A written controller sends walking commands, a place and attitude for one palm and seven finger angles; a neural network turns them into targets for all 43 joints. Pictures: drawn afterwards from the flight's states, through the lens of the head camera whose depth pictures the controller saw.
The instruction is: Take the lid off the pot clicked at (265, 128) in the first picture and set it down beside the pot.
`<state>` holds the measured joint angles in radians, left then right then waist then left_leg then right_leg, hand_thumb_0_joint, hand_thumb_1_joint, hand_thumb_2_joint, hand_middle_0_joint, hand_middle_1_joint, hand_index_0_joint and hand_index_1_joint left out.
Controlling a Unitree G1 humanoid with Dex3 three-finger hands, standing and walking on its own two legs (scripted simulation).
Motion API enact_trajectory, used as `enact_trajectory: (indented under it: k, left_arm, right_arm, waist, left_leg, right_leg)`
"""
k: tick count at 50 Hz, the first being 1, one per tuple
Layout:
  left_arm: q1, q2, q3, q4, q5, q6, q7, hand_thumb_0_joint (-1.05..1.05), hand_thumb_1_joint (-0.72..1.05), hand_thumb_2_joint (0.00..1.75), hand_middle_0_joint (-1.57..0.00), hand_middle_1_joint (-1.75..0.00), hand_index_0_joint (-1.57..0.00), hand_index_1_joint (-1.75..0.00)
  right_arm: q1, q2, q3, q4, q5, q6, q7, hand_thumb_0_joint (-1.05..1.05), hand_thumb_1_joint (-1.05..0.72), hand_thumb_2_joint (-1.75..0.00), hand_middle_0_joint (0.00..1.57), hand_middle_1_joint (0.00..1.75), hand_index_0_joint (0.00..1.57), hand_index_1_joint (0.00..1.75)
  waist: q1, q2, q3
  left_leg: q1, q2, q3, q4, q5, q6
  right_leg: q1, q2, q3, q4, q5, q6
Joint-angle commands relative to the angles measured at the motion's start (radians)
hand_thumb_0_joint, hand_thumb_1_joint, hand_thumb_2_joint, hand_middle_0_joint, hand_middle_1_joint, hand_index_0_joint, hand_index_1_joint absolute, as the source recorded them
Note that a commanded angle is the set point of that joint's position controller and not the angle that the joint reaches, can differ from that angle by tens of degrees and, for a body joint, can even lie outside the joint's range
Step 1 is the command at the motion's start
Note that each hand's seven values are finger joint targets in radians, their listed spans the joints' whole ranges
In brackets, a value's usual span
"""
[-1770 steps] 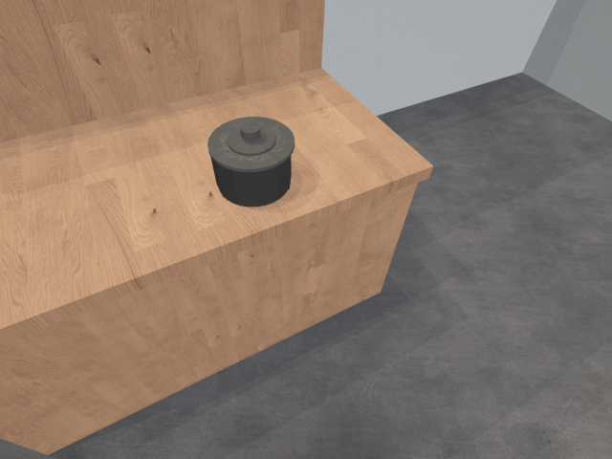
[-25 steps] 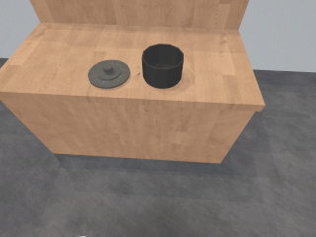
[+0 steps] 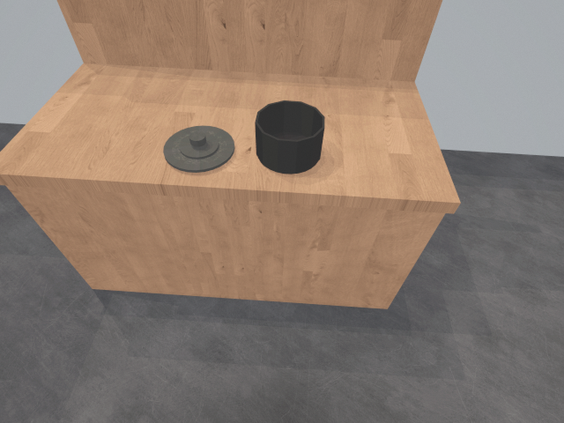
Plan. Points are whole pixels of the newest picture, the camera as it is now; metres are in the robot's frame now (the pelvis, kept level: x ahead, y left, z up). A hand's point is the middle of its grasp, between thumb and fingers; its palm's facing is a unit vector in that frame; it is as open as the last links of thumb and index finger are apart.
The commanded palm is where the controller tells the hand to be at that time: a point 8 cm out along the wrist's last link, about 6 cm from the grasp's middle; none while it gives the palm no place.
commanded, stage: let the arm hang, fingers relaxed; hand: left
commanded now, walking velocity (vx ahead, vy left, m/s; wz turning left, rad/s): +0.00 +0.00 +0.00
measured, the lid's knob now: (197, 138) +0.77 +0.25 -0.08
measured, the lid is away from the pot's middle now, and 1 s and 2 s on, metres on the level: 0.24 0.24 0.24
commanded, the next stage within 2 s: look to check the result in 1.04 s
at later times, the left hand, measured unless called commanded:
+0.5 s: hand out of the picture +0.00 +0.17 -0.18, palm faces +0.06 -0.98 -0.16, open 7.3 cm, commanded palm none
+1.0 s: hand out of the picture +0.02 +0.18 -0.18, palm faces +0.06 -0.98 -0.19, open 7.3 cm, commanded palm none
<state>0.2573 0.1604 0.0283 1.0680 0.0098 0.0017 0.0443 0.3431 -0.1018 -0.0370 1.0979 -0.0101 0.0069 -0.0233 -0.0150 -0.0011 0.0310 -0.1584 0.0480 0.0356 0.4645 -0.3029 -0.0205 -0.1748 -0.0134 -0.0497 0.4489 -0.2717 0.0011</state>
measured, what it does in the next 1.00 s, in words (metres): stands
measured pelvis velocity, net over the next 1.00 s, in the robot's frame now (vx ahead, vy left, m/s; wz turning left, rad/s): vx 0.02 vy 0.01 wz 0.01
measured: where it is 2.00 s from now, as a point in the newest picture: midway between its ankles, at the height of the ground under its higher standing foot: outside the picture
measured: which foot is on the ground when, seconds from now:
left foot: down 0.00-1.00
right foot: down 0.00-1.00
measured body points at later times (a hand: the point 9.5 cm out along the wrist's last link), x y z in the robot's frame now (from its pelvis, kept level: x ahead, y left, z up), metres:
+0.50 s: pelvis +0.01 +0.01 +0.00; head +0.03 +0.02 +0.45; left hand +0.00 +0.22 -0.17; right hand -0.01 -0.20 -0.16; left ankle -0.04 +0.13 -0.74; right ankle -0.02 -0.12 -0.74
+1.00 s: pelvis +0.02 +0.01 +0.00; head +0.03 +0.02 +0.45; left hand +0.01 +0.23 -0.16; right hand -0.01 -0.20 -0.16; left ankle -0.04 +0.13 -0.74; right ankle -0.02 -0.12 -0.74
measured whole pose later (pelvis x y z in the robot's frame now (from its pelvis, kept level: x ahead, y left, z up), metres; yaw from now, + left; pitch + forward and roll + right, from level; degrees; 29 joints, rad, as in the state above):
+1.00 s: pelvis +0.02 +0.01 +0.00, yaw +1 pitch +0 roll +0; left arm 0.29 0.14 0.03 1.10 0.01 -0.01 0.05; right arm 0.32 -0.09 -0.04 1.12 -0.01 -0.01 -0.04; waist -0.01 -0.01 0.03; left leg -0.14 0.03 0.03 0.47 -0.33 -0.01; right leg -0.15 -0.04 -0.05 0.46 -0.30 0.02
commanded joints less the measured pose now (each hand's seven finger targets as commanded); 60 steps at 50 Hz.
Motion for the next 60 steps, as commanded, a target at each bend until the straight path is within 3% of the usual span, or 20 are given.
enact_trajectory:
  k: [1, 4, 5, 9, 10, 14, 15, 19, 20, 23, 28, 30, 39, 40, 49, 50, 53, 55, 59, 60]
  left_arm:
    - [0.045, 0.067, 0.014, -0.036, -0.003, -0.023, 0.000, 0.00, 0.90, 0.90, -0.20, -0.30, -0.20, -0.30]
    - [0.071, 0.060, 0.011, -0.020, -0.003, -0.026, 0.001, 0.00, 0.90, 0.90, -0.20, -0.30, -0.20, -0.30]
    - [0.066, 0.059, 0.011, -0.019, -0.001, -0.025, 0.002, 0.00, 0.90, 0.90, -0.20, -0.30, -0.20, -0.30]
    - [0.088, 0.052, 0.010, -0.006, -0.003, -0.028, 0.003, 0.00, 0.90, 0.90, -0.20, -0.30, -0.20, -0.30]
    - [0.080, 0.049, 0.011, -0.006, 0.000, -0.026, 0.004, 0.00, 0.90, 0.90, -0.20, -0.30, -0.20, -0.30]
    - [0.100, 0.047, 0.010, 0.005, -0.002, -0.029, 0.003, 0.00, 0.90, 0.90, -0.20, -0.30, -0.20, -0.30]
    - [0.097, 0.043, 0.009, 0.005, 0.000, -0.027, 0.005, 0.00, 0.90, 0.90, -0.20, -0.30, -0.20, -0.30]
    - [0.110, 0.042, 0.010, 0.011, -0.003, -0.028, 0.004, 0.00, 0.90, 0.90, -0.20, -0.30, -0.20, -0.30]
    - [0.100, 0.039, 0.010, 0.008, 0.000, -0.027, 0.005, 0.00, 0.90, 0.90, -0.20, -0.30, -0.20, -0.30]
    - [0.105, 0.039, 0.011, 0.009, -0.002, -0.027, 0.003, 0.00, 0.90, 0.90, -0.20, -0.30, -0.20, -0.30]
    - [0.108, 0.041, 0.013, 0.011, -0.002, -0.026, 0.004, 0.00, 0.90, 0.90, -0.20, -0.30, -0.20, -0.30]
    - [0.096, 0.039, 0.012, 0.007, 0.000, -0.024, 0.006, 0.00, 0.90, 0.90, -0.20, -0.30, -0.20, -0.30]
    - [0.105, 0.052, 0.016, 0.004, -0.003, -0.029, 0.006, 0.00, 0.90, 0.90, -0.20, -0.30, -0.20, -0.30]
    - [0.101, 0.049, 0.015, 0.000, -0.001, -0.027, 0.008, 0.00, 0.90, 0.90, -0.20, -0.30, -0.20, -0.30]
    - [0.104, 0.053, 0.016, -0.002, -0.004, -0.026, 0.007, 0.00, 0.90, 0.90, -0.20, -0.30, -0.20, -0.30]
    - [0.100, 0.049, 0.016, -0.003, -0.001, -0.025, 0.008, 0.00, 0.90, 0.90, -0.20, -0.30, -0.20, -0.30]
    - [0.104, 0.050, 0.017, -0.001, -0.003, -0.026, 0.007, 0.00, 0.90, 0.90, -0.20, -0.30, -0.20, -0.30]
    - [0.099, 0.048, 0.016, -0.002, 0.000, -0.025, 0.007, 0.00, 0.90, 0.90, -0.20, -0.30, -0.20, -0.30]
    - [0.100, 0.051, 0.016, 0.000, -0.003, -0.024, 0.005, 0.00, 0.90, 0.90, -0.20, -0.30, -0.20, -0.30]
    - [0.096, 0.047, 0.015, 0.000, -0.001, -0.023, 0.006, 0.00, 0.90, 0.90, -0.20, -0.30, -0.20, -0.30]
  right_arm:
    - [0.074, -0.089, -0.014, -0.025, 0.003, -0.018, -0.012, 0.00, -0.90, -0.90, 0.20, 0.30, 0.20, 0.30]
    - [0.071, -0.089, -0.014, -0.020, 0.004, -0.021, -0.014, 0.00, -0.90, -0.90, 0.20, 0.30, 0.20, 0.30]
    - [0.071, -0.079, -0.014, -0.017, 0.006, -0.019, -0.014, 0.00, -0.90, -0.90, 0.20, 0.30, 0.20, 0.30]
    - [0.076, -0.081, -0.014, -0.011, 0.005, -0.023, -0.016, 0.00, -0.90, -0.90, 0.20, 0.30, 0.20, 0.30]
    - [0.075, -0.076, -0.014, -0.010, 0.007, -0.021, -0.017, 0.00, -0.90, -0.90, 0.20, 0.30, 0.20, 0.30]
    - [0.072, -0.077, -0.012, -0.004, 0.007, -0.025, -0.019, 0.00, -0.90, -0.90, 0.20, 0.30, 0.20, 0.30]
    - [0.071, -0.070, -0.013, -0.005, 0.008, -0.023, -0.019, 0.00, -0.90, -0.90, 0.20, 0.30, 0.20, 0.30]
    - [0.067, -0.077, -0.012, -0.002, 0.005, -0.026, -0.021, 0.00, -0.90, -0.90, 0.20, 0.30, 0.20, 0.30]
    - [0.072, -0.069, -0.013, -0.002, 0.007, -0.023, -0.021, 0.00, -0.90, -0.90, 0.20, 0.30, 0.20, 0.30]
    - [0.073, -0.081, -0.013, -0.003, 0.005, -0.027, -0.022, 0.00, -0.90, -0.90, 0.20, 0.30, 0.20, 0.30]
    - [0.071, -0.081, -0.012, -0.003, 0.005, -0.027, -0.024, 0.00, -0.90, -0.90, 0.20, 0.30, 0.20, 0.30]
    - [0.073, -0.074, -0.014, -0.002, 0.007, -0.023, -0.024, 0.00, -0.90, -0.90, 0.20, 0.30, 0.20, 0.30]
    - [0.073, -0.084, -0.014, 0.001, 0.006, -0.027, -0.024, 0.00, -0.90, -0.90, 0.20, 0.30, 0.20, 0.30]
    - [0.071, -0.075, -0.015, 0.001, 0.008, -0.024, -0.024, 0.00, -0.90, -0.90, 0.20, 0.30, 0.20, 0.30]
    - [0.070, -0.084, -0.013, 0.004, 0.005, -0.025, -0.024, 0.00, -0.90, -0.90, 0.20, 0.30, 0.20, 0.30]
    - [0.070, -0.075, -0.014, 0.002, 0.007, -0.022, -0.024, 0.00, -0.90, -0.90, 0.20, 0.30, 0.20, 0.30]
    - [0.069, -0.083, -0.014, 0.000, 0.005, -0.025, -0.024, 0.00, -0.90, -0.90, 0.20, 0.30, 0.20, 0.30]
    - [0.069, -0.078, -0.014, 0.002, 0.006, -0.023, -0.025, 0.00, -0.90, -0.90, 0.20, 0.30, 0.20, 0.30]
    - [0.068, -0.087, -0.013, 0.001, 0.005, -0.025, -0.025, 0.00, -0.90, -0.90, 0.20, 0.30, 0.20, 0.30]
    - [0.068, -0.078, -0.013, 0.002, 0.006, -0.023, -0.025, 0.00, -0.90, -0.90, 0.20, 0.30, 0.20, 0.30]
  waist:
    - [0.002, 0.015, 0.023]
    - [0.005, 0.003, 0.015]
    - [0.001, 0.005, 0.044]
    - [0.002, 0.010, 0.013]
    - [-0.001, 0.017, 0.048]
    - [0.004, 0.009, 0.027]
    - [0.001, 0.014, 0.056]
    - [0.004, 0.027, 0.022]
    - [0.000, 0.017, 0.049]
    - [0.003, 0.037, 0.021]
    - [0.005, 0.021, 0.018]
    - [0.001, 0.009, 0.055]
    - [0.005, -0.001, 0.001]
    - [0.004, -0.009, 0.036]
    - [0.005, 0.015, 0.020]
    - [0.003, 0.005, 0.046]
    - [0.004, 0.013, 0.017]
    - [0.001, 0.018, 0.042]
    - [0.003, 0.024, 0.030]
    - [0.002, 0.016, 0.056]
  left_leg:
    - [-0.037, 0.057, -0.053, -0.084, 0.175, 0.059]
    - [-0.019, 0.052, -0.049, -0.068, 0.213, 0.060]
    - [-0.028, 0.052, -0.048, -0.073, 0.193, 0.059]
    - [-0.009, 0.054, -0.047, -0.066, 0.228, 0.061]
    - [-0.023, 0.053, -0.047, -0.072, 0.218, 0.061]
    - [-0.013, 0.051, -0.045, -0.059, 0.261, 0.061]
    - [-0.022, 0.050, -0.046, -0.065, 0.244, 0.061]
    - [-0.006, 0.049, -0.046, -0.056, 0.273, 0.061]
    - [-0.021, 0.050, -0.050, -0.063, 0.257, 0.062]
    - [-0.004, 0.051, -0.052, -0.061, 0.302, 0.064]
    - [0.002, 0.053, -0.051, -0.060, 0.316, 0.065]
    - [-0.017, 0.051, -0.052, -0.067, 0.289, 0.063]
    - [0.009, 0.046, -0.045, -0.046, 0.353, 0.060]
    - [-0.008, 0.045, -0.047, -0.053, 0.321, 0.059]
    - [0.000, 0.046, -0.046, -0.053, 0.336, 0.060]
    - [-0.012, 0.044, -0.050, -0.057, 0.312, 0.060]
    - [0.007, 0.046, -0.047, -0.054, 0.330, 0.061]
    - [-0.003, 0.045, -0.046, -0.058, 0.315, 0.060]
    - [0.000, 0.047, -0.049, -0.062, 0.315, 0.060]
    - [-0.012, 0.046, -0.052, -0.071, 0.290, 0.061]
  right_leg:
    - [-0.003, -0.071, 0.058, -0.069, 0.138, -0.036]
    - [-0.004, -0.077, 0.061, -0.065, 0.177, -0.035]
    - [-0.020, -0.075, 0.059, -0.067, 0.160, -0.035]
    - [-0.005, -0.076, 0.056, -0.059, 0.193, -0.034]
    - [-0.022, -0.072, 0.055, -0.057, 0.181, -0.033]
    - [0.000, -0.079, 0.051, -0.052, 0.225, -0.032]
    - [-0.017, -0.076, 0.050, -0.054, 0.210, -0.031]
    - [0.001, -0.079, 0.046, -0.048, 0.231, -0.030]
    - [-0.007, -0.075, 0.044, -0.049, 0.215, -0.030]
    - [0.009, -0.077, 0.039, -0.041, 0.238, -0.028]
    - [0.012, -0.079, 0.033, -0.039, 0.246, -0.027]
    - [-0.002, -0.075, 0.031, -0.042, 0.229, -0.027]
    - [0.036, -0.087, 0.032, -0.031, 0.308, -0.029]
    - [0.019, -0.085, 0.031, -0.037, 0.286, -0.030]
    - [0.030, -0.087, 0.029, -0.036, 0.285, -0.029]
    - [0.016, -0.083, 0.029, -0.041, 0.264, -0.029]
    - [0.026, -0.085, 0.030, -0.038, 0.277, -0.029]
    - [0.015, -0.082, 0.031, -0.041, 0.264, -0.029]
    - [0.020, -0.081, 0.028, -0.042, 0.251, -0.027]
    - [0.008, -0.079, 0.029, -0.047, 0.229, -0.027]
